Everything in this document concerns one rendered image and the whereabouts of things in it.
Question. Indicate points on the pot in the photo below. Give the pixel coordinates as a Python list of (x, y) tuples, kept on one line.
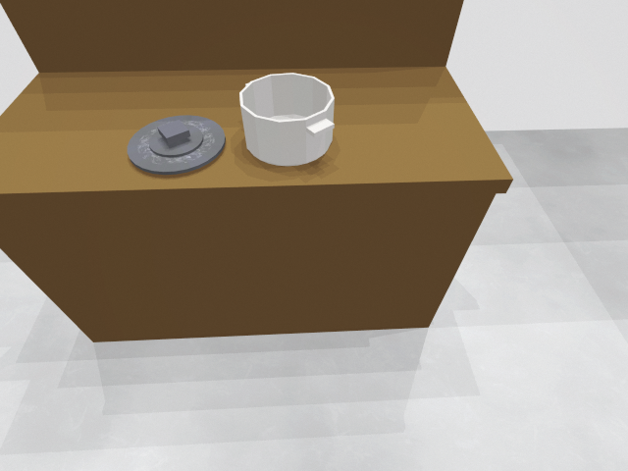
[(288, 119)]

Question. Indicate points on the table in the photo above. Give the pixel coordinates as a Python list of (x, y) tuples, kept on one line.
[(367, 237)]

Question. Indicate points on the knob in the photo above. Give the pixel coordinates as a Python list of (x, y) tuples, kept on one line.
[(174, 131)]

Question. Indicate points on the lid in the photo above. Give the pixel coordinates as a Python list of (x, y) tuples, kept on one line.
[(149, 151)]

